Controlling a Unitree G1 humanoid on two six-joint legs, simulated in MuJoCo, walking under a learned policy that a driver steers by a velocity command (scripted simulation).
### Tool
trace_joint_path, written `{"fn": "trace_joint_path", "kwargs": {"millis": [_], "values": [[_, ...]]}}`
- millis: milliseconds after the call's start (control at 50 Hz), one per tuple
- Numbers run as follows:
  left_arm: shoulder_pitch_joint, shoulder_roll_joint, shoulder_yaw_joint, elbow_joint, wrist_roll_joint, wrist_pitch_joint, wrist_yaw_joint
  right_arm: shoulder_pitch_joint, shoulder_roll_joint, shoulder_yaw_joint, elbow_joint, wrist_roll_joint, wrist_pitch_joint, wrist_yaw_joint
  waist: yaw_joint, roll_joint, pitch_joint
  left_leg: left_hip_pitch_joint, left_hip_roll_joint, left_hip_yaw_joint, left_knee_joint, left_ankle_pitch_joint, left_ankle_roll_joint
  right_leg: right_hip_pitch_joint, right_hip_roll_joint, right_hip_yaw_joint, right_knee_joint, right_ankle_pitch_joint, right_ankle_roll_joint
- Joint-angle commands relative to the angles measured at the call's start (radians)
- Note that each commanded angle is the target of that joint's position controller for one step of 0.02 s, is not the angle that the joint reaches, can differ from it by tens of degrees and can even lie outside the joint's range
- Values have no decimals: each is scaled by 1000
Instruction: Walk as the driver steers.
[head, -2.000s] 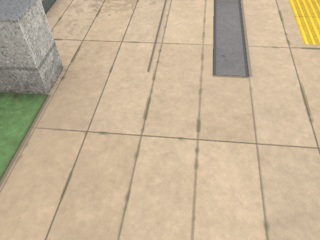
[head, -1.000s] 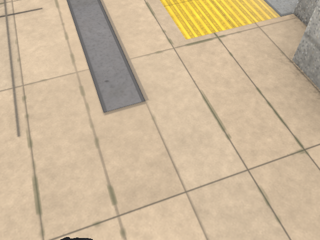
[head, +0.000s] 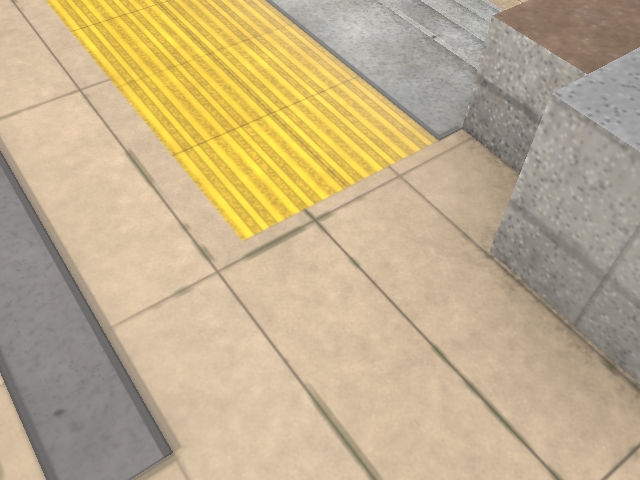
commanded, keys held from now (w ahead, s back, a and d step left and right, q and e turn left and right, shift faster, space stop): w+q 0.32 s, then q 0.68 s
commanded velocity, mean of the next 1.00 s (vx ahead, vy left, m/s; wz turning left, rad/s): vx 0.27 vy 0.00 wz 0.50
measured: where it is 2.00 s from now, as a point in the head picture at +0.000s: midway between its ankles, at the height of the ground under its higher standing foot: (200, 452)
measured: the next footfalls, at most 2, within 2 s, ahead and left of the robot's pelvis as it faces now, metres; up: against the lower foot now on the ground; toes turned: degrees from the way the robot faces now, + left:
right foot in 0.14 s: +0.25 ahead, -0.12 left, +0.00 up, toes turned +3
left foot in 0.64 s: +0.40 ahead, +0.11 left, +0.00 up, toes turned +24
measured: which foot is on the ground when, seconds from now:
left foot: down 0.00-0.14, up 0.16-0.62, down 0.64-1.00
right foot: up 0.00-0.12, down 0.14-0.62, up 0.64-1.00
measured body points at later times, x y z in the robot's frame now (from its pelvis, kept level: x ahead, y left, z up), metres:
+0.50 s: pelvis +0.24 -0.03 +0.00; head +0.28 -0.03 +0.45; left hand +0.19 +0.23 -0.13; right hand +0.44 -0.24 -0.13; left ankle +0.33 +0.13 -0.69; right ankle +0.21 -0.12 -0.75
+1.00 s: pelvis +0.33 +0.02 -0.01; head +0.35 +0.05 +0.44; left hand +0.31 +0.31 -0.14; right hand +0.55 -0.18 -0.12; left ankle +0.37 +0.10 -0.75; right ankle +0.44 -0.12 -0.69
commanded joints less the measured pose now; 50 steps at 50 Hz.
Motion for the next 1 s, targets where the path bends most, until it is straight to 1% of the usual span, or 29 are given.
{"fn": "trace_joint_path", "kwargs": {"millis": [20, 60, 100, 120, 140, 160, 180, 200, 220, 240, 260, 280, 320, 400, 460, 520, 580, 600, 620, 640, 660, 680, 700, 720, 740, 760, 840, 940, 1000], "values": [[-122, 46, 2, -90, -6, -19, 4, 52, -162, -32, -29, -3, -6, -10, -3, 114, 32, -27, 253, -163, -10, 463, 114, 41, 51, -43, -101, 35, 8], [-137, 61, 5, -102, -9, -28, 9, 46, -174, -35, -29, -9, -1, -15, 5, 123, 28, 4, 275, -197, 34, 504, 112, 76, 63, -32, -144, -11, -4], [-68, 87, 15, -89, -10, -40, 17, 13, -192, -41, -36, -13, 3, -20, 48, 133, 3, 8, 282, -222, 112, 571, 94, 193, 87, -23, -202, -87, -26], [36, 105, 25, -57, -7, -49, 25, -7, -198, -43, -40, -9, 5, -18, 97, 117, -43, -10, 256, -208, 225, 623, 78, 331, 110, -32, -267, -92, -43], [182, 148, 42, -16, 9, -63, 39, -15, -180, -39, -48, -1, 4, -15, 155, 69, -137, -102, 202, -169, 411, 546, 58, 553, 59, 15, -298, -73, -74], [352, 238, 62, -9, 34, -70, 55, -23, -125, -26, -96, 5, 0, -14, 208, -57, -294, -273, 128, -114, 706, 196, 40, 789, -208, 281, -317, -186, -121], [321, 304, 83, -10, 28, -51, 52, 92, -53, -17, -116, 35, 10, -18, 133, -258, -357, -572, 2, -52, 945, -339, 19, 923, -392, 658, -437, -270, -225], [250, 196, 64, -28, 6, -39, 46, 43, -154, -39, -86, 4, 30, -26, 121, -72, -232, -635, 79, -109, 1020, -277, 28, 801, -338, 615, -460, -380, -208], [174, 122, 44, -37, -2, -42, 43, -18, -146, -43, -93, -1, 32, -14, 98, -14, -106, -634, 113, -120, 998, -182, 25, 669, -283, 453, -489, -345, -181], [143, 94, 38, -34, -2, -48, 40, -42, -119, -39, -98, -2, 35, -7, 78, -12, -52, -604, 141, -114, 967, -126, 14, 580, -237, 333, -524, -232, -158], [142, 81, 34, -26, -5, -55, 44, -54, -116, -43, -98, -15, 46, 1, 64, -36, -28, -580, 159, -108, 944, -104, 4, 529, -202, 244, -543, -157, -137], [145, 75, 33, -15, -10, -62, 47, -45, -105, -42, -98, -24, 60, 10, 46, -54, -20, -560, 167, -101, 937, -85, -9, 496, -178, 178, -558, -102, -124], [176, 83, 38, 1, -18, -81, 47, -74, -92, -43, -114, -26, 77, 21, 37, -43, -25, -576, 170, -90, 941, -41, -22, 494, -172, 105, -574, 5, -129], [201, 96, 42, 21, -23, -84, 53, -171, -82, -40, -160, -30, 88, 27, 23, -34, 4, -635, 163, -47, 842, 53, -58, 503, -159, -75, -521, 458, -143], [192, 107, 44, 23, -23, -71, 57, -267, -58, -22, -198, -25, 86, 38, 41, -63, 10, -546, 141, 13, 616, 173, -55, 473, -119, -185, -487, 492, -128], [225, 139, 55, 34, -28, -58, 62, -316, -70, -20, -224, -33, 86, 45, 64, -65, -11, -477, 110, 58, 481, 185, -30, 535, -142, -211, -418, 539, -119], [219, 170, 69, 33, -31, -36, 74, -268, -109, -34, -231, -45, 81, 40, 45, -75, -51, -408, 69, 71, 416, 55, 19, 603, -172, -208, -254, 655, -105], [214, 176, 73, 29, -32, -24, 76, -208, -123, -42, -218, -49, 73, 34, 23, -57, -87, -348, 45, 70, 367, 42, 39, 611, -165, -212, -127, 642, -96], [213, 177, 74, 25, -34, -13, 73, -115, -141, -53, -192, -57, 58, 21, -25, 10, -145, -224, 26, 57, 255, 164, 64, 572, -131, -232, 71, 516, -59], [268, 148, 66, -1, -27, -9, 69, -62, -247, -79, -193, -58, 45, 5, -29, 155, -227, -12, 222, -173, 273, 591, 113, 369, -70, -237, 345, 74, -10], [340, 75, 51, -46, -34, 7, 62, -81, -361, -109, -215, -27, 59, -1, 35, 301, -332, 184, 491, -578, 281, 1046, 328, 74, 136, -152, 648, -650, 41], [287, 110, 53, -36, -4, 24, 62, -61, -324, -108, -228, 18, 78, -5, -12, 120, -374, 145, 465, -557, 231, 853, 343, 45, 83, 19, 675, -598, 42], [225, 102, 51, -50, -14, 28, 61, -133, -271, -93, -235, 15, 90, -12, 7, 100, -239, 21, 427, -476, 189, 658, 317, 10, 58, 27, 655, -518, 40], [179, 103, 51, -53, -14, 27, 64, -193, -211, -74, -238, 8, 99, -18, 33, 61, -124, -102, 357, -409, 139, 527, 260, 9, 31, 32, 566, -441, 39], [167, 113, 54, -60, -2, 33, 67, -227, -180, -65, -242, 9, 104, -23, 56, 84, -76, -172, 301, -370, 115, 461, 214, 31, 19, 36, 496, -391, 40], [194, 114, 55, -53, 7, 46, 66, -249, -162, -60, -248, 5, 105, -24, 76, 104, -82, -220, 264, -334, 102, 433, 191, 81, 23, 33, 465, -358, 42], [197, 92, 52, -59, -2, 74, 63, -228, -213, -77, -252, -9, 91, -13, 78, 97, -136, -243, 228, -341, 90, 342, 162, 116, 52, 40, 386, -315, 48], [96, 107, 55, -98, -5, 84, 68, -195, -223, -83, -258, -12, 111, -17, 33, 150, -99, -221, 209, -453, 38, -50, 139, 59, 66, 69, 248, -297, 61], [68, 108, 53, -112, -12, 77, 71, -176, -229, -88, -259, -17, 116, -17, 18, 155, -88, -201, 212, -510, 40, -95, 138, 70, 85, 80, 172, -314, 54]]}}
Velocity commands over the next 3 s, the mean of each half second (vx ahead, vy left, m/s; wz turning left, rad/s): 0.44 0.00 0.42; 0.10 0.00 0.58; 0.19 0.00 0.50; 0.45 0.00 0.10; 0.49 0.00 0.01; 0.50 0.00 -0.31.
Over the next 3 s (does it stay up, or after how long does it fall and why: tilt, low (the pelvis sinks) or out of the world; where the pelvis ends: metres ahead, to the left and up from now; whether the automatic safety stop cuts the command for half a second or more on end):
stays up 0.87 0.66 0.00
